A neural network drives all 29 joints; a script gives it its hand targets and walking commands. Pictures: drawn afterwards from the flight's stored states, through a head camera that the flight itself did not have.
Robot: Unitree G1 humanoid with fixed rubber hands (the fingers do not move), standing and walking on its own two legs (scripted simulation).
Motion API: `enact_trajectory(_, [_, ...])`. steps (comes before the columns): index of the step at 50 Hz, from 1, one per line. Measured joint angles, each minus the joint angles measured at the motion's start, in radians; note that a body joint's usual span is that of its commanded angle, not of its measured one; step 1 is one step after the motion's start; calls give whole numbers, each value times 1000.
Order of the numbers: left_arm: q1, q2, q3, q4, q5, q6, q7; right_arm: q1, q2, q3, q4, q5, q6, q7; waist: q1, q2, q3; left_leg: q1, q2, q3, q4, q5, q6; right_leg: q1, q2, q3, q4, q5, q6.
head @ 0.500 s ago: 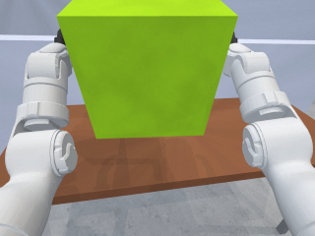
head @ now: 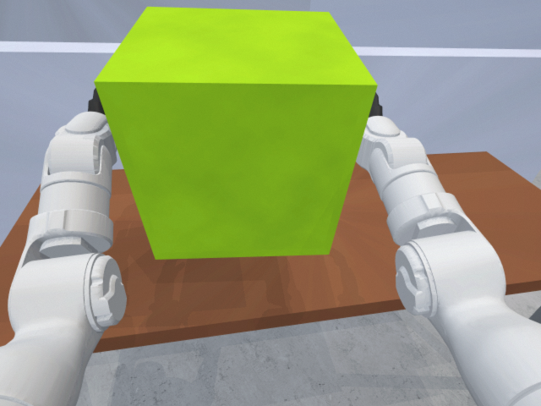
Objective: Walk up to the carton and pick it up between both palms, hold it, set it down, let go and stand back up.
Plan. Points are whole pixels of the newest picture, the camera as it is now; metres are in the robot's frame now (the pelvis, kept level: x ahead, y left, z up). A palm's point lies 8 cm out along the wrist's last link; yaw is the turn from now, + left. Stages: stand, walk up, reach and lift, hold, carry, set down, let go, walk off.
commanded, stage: set down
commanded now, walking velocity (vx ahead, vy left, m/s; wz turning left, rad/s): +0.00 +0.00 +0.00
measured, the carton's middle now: (241, 135) +0.43 +0.03 +0.24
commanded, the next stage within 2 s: none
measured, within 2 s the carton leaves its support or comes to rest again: neither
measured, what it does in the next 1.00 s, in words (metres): stands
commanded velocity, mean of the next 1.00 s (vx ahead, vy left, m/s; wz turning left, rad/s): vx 0.00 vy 0.00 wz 0.00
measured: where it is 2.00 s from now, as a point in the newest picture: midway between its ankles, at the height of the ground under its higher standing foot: outside the picture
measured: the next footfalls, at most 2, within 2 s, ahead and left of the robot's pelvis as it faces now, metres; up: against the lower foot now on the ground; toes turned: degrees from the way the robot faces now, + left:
none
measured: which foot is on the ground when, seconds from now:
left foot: down 0.00-1.00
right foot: down 0.00-1.00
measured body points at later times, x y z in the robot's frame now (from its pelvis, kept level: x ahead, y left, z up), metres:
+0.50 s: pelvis +0.00 +0.00 +0.00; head -0.06 +0.02 +0.44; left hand +0.42 +0.22 +0.24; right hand +0.42 -0.15 +0.25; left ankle +0.06 +0.12 -0.75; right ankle -0.03 -0.12 -0.75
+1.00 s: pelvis +0.01 +0.00 +0.00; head -0.05 +0.02 +0.45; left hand +0.44 +0.22 +0.22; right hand +0.43 -0.15 +0.22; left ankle +0.06 +0.12 -0.75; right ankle -0.03 -0.12 -0.75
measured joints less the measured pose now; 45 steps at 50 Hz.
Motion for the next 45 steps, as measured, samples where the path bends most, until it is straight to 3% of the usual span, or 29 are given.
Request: enact_trajectory(45, [-9,23,0,275,0,-241,-26,95,70,-74,0,-174,-74,-7,-11,-17,33,8,-7,0,7,-19,0,12,-7,0,-1,-16,0])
